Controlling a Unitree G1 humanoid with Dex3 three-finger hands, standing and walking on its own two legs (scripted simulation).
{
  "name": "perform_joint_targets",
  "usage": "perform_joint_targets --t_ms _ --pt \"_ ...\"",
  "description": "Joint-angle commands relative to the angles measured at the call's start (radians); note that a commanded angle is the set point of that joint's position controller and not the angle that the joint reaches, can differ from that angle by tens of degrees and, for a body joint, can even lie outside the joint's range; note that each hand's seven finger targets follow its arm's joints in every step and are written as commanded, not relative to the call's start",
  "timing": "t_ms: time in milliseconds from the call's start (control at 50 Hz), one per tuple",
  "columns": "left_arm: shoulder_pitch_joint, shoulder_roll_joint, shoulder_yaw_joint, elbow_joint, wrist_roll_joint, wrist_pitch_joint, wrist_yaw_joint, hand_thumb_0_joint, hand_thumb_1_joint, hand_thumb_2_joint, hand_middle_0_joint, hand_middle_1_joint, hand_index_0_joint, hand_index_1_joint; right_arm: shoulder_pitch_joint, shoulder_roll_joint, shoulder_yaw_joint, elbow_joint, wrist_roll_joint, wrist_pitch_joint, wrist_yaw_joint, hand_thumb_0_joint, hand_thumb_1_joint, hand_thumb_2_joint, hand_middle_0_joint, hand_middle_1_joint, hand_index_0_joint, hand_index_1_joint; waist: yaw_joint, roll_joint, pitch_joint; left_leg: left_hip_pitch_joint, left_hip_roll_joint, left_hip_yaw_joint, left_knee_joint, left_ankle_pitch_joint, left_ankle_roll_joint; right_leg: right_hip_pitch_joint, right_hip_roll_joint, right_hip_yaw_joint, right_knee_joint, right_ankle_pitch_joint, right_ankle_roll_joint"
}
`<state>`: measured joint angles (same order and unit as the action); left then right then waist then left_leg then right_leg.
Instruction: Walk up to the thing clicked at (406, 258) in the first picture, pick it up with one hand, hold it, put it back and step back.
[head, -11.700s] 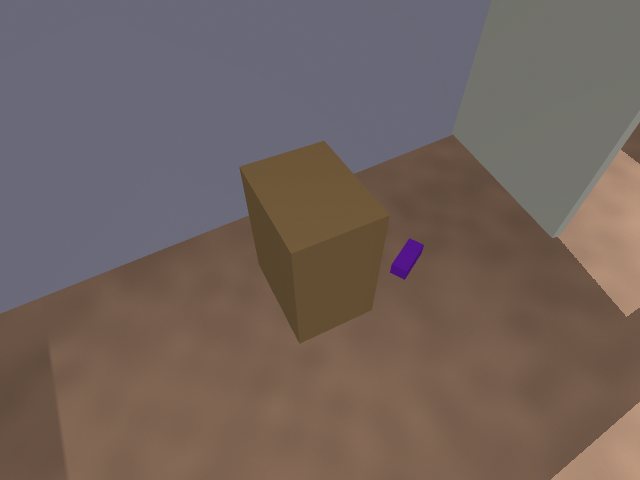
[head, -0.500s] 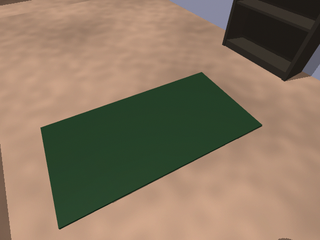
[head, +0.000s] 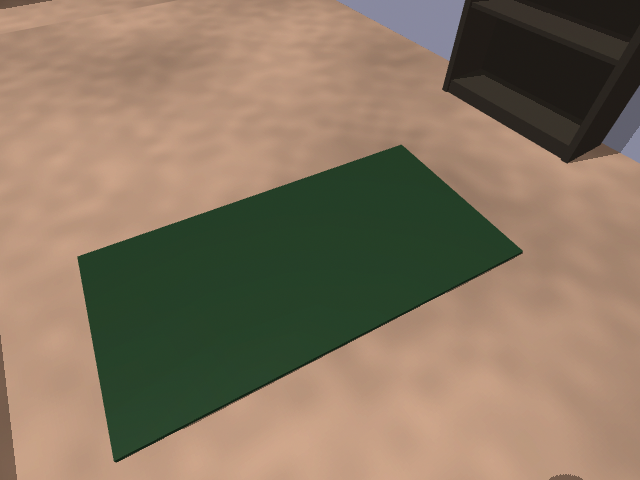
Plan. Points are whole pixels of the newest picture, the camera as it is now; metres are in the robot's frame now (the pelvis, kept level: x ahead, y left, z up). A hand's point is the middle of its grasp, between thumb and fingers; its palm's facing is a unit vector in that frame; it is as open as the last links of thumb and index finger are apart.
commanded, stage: walk up
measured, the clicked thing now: out of the picture -1.05 +0.98 -0.76
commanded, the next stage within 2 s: none
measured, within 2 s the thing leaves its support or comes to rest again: neither
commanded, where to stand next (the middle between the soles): +0.02 -0.03 m, yaw +147 degrees
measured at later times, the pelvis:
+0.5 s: pelvis -0.04 -0.09 +0.00, yaw +22 degrees
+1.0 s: pelvis -0.01 -0.08 -0.01, yaw +48 degrees
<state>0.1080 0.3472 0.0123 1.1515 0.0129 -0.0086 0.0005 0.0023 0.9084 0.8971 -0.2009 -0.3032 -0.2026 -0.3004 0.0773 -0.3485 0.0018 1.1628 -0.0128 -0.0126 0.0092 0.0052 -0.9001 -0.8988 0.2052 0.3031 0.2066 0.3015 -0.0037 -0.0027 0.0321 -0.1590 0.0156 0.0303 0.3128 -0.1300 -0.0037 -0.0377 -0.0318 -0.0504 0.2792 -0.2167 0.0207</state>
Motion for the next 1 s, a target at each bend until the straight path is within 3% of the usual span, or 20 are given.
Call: perform_joint_targets --t_ms 0,40,100,200,240,260,280,300,320,360,420,540,640,700,720,740,760,800,840,980 --pt "-0.059 0.253 0.091 -0.152 -0.017 0.018 0.007 0.000 0.900 0.900 -0.200 -0.300 -0.200 -0.300 0.042 -0.264 -0.074 -0.112 0.001 -0.008 -0.018 0.000 -0.900 -0.900 0.200 0.300 0.200 0.300 -0.004 0.028 -0.009 -0.100 0.103 -0.216 0.030 0.455 0.063 -0.007 -0.043 -0.015 0.147 0.162 -0.037" --pt "-0.011 0.216 0.091 -0.196 -0.015 0.033 0.003 0.000 0.900 0.900 -0.200 -0.300 -0.200 -0.300 0.066 -0.288 -0.096 -0.161 -0.006 -0.003 -0.022 0.000 -0.900 -0.900 0.200 0.300 0.200 0.300 -0.013 0.091 -0.119 0.053 0.160 -0.314 0.050 0.526 0.138 -0.120 -0.005 -0.034 0.286 0.097 -0.022" --pt "-0.031 0.170 0.095 -0.285 -0.008 0.058 -0.014 0.000 0.900 0.900 -0.200 -0.300 -0.200 -0.300 0.092 -0.317 -0.125 -0.219 -0.025 0.014 -0.032 0.000 -0.900 -0.900 0.200 0.300 0.200 0.300 -0.023 0.169 -0.152 0.042 0.292 -0.527 -0.048 0.352 0.272 -0.256 0.032 0.094 0.591 -0.351 -0.032" --pt "-0.005 0.158 0.098 -0.356 -0.003 0.055 -0.037 0.000 0.900 0.900 -0.200 -0.300 -0.200 -0.300 0.048 -0.280 -0.122 -0.309 -0.032 0.040 -0.015 0.000 -0.900 -0.900 0.200 0.300 0.200 0.300 0.008 0.154 -0.107 -0.080 0.169 -0.457 -0.026 0.011 0.190 -0.206 0.041 0.098 0.378 -0.250 -0.026" --pt "0.127 0.163 0.107 -0.329 -0.004 0.042 -0.024 0.000 0.900 0.900 -0.200 -0.300 -0.200 -0.300 0.012 -0.257 -0.115 -0.349 -0.025 0.059 0.003 0.000 -0.900 -0.900 0.200 0.300 0.200 0.300 0.083 0.121 -0.107 -0.239 0.088 -0.369 0.059 -0.069 0.111 0.019 0.051 0.063 0.078 -0.099 -0.053" --pt "0.148 0.243 0.126 -0.328 0.010 0.038 -0.010 0.000 0.900 0.900 -0.200 -0.300 -0.200 -0.300 0.045 -0.180 -0.095 -0.360 -0.017 0.063 0.007 0.000 -0.900 -0.900 0.200 0.300 0.200 0.300 0.092 -0.093 -0.066 -0.408 -0.035 -0.254 0.223 -0.287 0.048 0.097 -0.073 0.215 -0.059 -0.152 -0.071" --pt "0.078 0.334 0.140 -0.379 0.020 0.035 -0.001 0.000 0.900 0.900 -0.200 -0.300 -0.200 -0.300 0.134 -0.131 -0.083 -0.367 -0.019 0.066 0.003 0.000 -0.900 -0.900 0.200 0.300 0.200 0.300 0.049 -0.279 -0.064 -0.452 -0.134 -0.177 0.471 -0.357 -0.015 -0.001 -0.331 0.450 -0.131 -0.238 -0.138" --pt "-0.032 0.355 0.152 -0.423 0.035 0.039 -0.010 0.000 0.900 0.900 -0.200 -0.300 -0.200 -0.300 0.095 -0.187 -0.108 -0.370 -0.059 0.067 -0.016 0.000 -0.900 -0.900 0.200 0.300 0.200 0.300 0.035 -0.232 -0.033 -0.438 -0.059 -0.127 0.584 -0.391 -0.014 -0.173 -0.467 0.506 -0.165 -0.329 -0.239" --pt "-0.065 0.313 0.136 -0.432 0.031 0.034 -0.017 0.000 0.900 0.900 -0.200 -0.300 -0.200 -0.300 0.086 -0.231 -0.122 -0.362 -0.049 0.064 -0.013 0.000 -0.900 -0.900 0.200 0.300 0.200 0.300 0.010 -0.131 0.044 -0.363 -0.035 -0.164 0.650 -0.351 -0.010 -0.271 -0.397 0.434 -0.154 -0.257 -0.229" --pt "-0.103 0.221 0.114 -0.424 0.025 0.020 -0.011 0.000 0.900 0.900 -0.200 -0.300 -0.200 -0.300 0.177 -0.209 -0.117 -0.333 -0.034 0.060 0.016 0.000 -0.900 -0.900 0.200 0.300 0.200 0.300 -0.047 -0.083 0.030 -0.396 -0.034 -0.155 0.666 -0.169 0.000 -0.115 -0.201 0.184 -0.045 0.046 -0.111" --pt "-0.005 0.225 0.120 -0.415 0.018 0.008 -0.009 0.000 0.900 0.900 -0.200 -0.300 -0.200 -0.300 0.172 -0.183 -0.100 -0.348 -0.023 0.057 0.036 0.000 -0.900 -0.900 0.200 0.300 0.200 0.300 -0.003 -0.159 -0.036 -0.416 -0.013 -0.067 0.626 -0.162 -0.003 0.065 -0.191 0.066 0.040 0.377 -0.114" --pt "0.089 0.289 0.143 -0.433 0.029 0.004 -0.011 0.000 0.900 0.900 -0.200 -0.300 -0.200 -0.300 0.039 -0.200 -0.100 -0.421 -0.026 0.062 0.056 0.000 -0.900 -0.900 0.200 0.300 0.200 0.300 0.074 -0.135 0.024 -0.353 0.045 -0.021 0.464 -0.211 0.002 0.018 -0.283 0.061 0.021 0.137 -0.161" --pt "0.079 0.307 0.145 -0.458 0.032 -0.001 -0.025 0.000 0.900 0.900 -0.200 -0.300 -0.200 -0.300 0.084 -0.211 -0.112 -0.431 -0.016 0.053 0.062 0.000 -0.900 -0.900 0.200 0.300 0.200 0.300 0.051 -0.098 -0.003 -0.272 0.048 0.029 0.380 -0.273 0.031 -0.018 -0.335 0.031 0.091 0.115 -0.197" --pt "0.055 0.314 0.135 -0.468 0.026 0.003 -0.036 0.000 0.900 0.900 -0.200 -0.300 -0.200 -0.300 0.194 -0.213 -0.125 -0.419 -0.011 0.042 0.052 0.000 -0.900 -0.900 0.200 0.300 0.200 0.300 -0.015 -0.052 -0.059 -0.033 -0.003 0.078 0.200 -0.217 0.059 -0.142 -0.300 -0.096 0.297 0.170 -0.133" --pt "0.080 0.274 0.119 -0.473 0.018 0.008 -0.038 0.000 0.900 0.900 -0.200 -0.300 -0.200 -0.300 0.272 -0.256 -0.146 -0.400 -0.012 0.035 0.039 0.000 -0.900 -0.900 0.200 0.300 0.200 0.300 -0.054 0.084 -0.110 0.174 -0.002 -0.038 0.103 -0.243 0.118 -0.298 -0.204 -0.162 0.525 0.104 -0.067" --pt "0.060 0.188 0.097 -0.503 0.007 0.013 -0.049 0.000 0.900 0.900 -0.200 -0.300 -0.200 -0.300 0.297 -0.375 -0.175 -0.416 -0.024 0.034 0.023 0.000 -0.900 -0.900 0.200 0.300 0.200 0.300 -0.071 0.382 -0.074 0.266 0.225 -0.518 -0.014 -0.270 0.245 -0.621 0.017 -0.209 0.748 -0.331 0.019" --pt "-0.026 0.239 0.106 -0.527 0.016 0.003 -0.050 0.000 0.900 0.900 -0.200 -0.300 -0.200 -0.300 0.269 -0.411 -0.179 -0.431 -0.015 0.034 0.025 0.000 -0.900 -0.900 0.200 0.300 0.200 0.300 -0.084 0.313 -0.027 0.111 0.348 -0.776 -0.104 -0.277 0.363 -0.607 -0.012 0.042 0.775 -0.463 0.007" --pt "0.049 0.256 0.109 -0.491 0.011 -0.007 -0.059 0.000 0.900 0.900 -0.200 -0.300 -0.200 -0.300 0.165 -0.335 -0.142 -0.462 -0.004 0.037 0.013 0.000 -0.900 -0.900 0.200 0.300 0.200 0.300 -0.006 0.123 0.002 0.057 0.258 -0.533 -0.069 -0.300 0.298 -0.562 -0.051 0.071 0.764 -0.351 -0.008" --pt "0.089 0.264 0.108 -0.463 0.005 -0.006 -0.061 0.000 0.900 0.900 -0.200 -0.300 -0.200 -0.300 0.111 -0.304 -0.130 -0.499 -0.002 0.034 0.013 0.000 -0.900 -0.900 0.200 0.300 0.200 0.300 0.016 0.128 0.011 -0.014 0.185 -0.446 -0.053 -0.245 0.242 -0.473 -0.036 0.075 0.663 -0.271 -0.006" --pt "0.132 0.223 0.110 -0.453 -0.011 -0.005 -0.019 0.000 0.900 0.900 -0.200 -0.300 -0.200 -0.300 0.083 -0.289 -0.142 -0.564 -0.030 0.039 0.025 0.000 -0.900 -0.900 0.200 0.300 0.200 0.300 0.033 0.200 -0.038 -0.179 0.088 -0.418 0.088 0.186 0.174 -0.206 0.062 0.035 0.374 -0.158 -0.013"
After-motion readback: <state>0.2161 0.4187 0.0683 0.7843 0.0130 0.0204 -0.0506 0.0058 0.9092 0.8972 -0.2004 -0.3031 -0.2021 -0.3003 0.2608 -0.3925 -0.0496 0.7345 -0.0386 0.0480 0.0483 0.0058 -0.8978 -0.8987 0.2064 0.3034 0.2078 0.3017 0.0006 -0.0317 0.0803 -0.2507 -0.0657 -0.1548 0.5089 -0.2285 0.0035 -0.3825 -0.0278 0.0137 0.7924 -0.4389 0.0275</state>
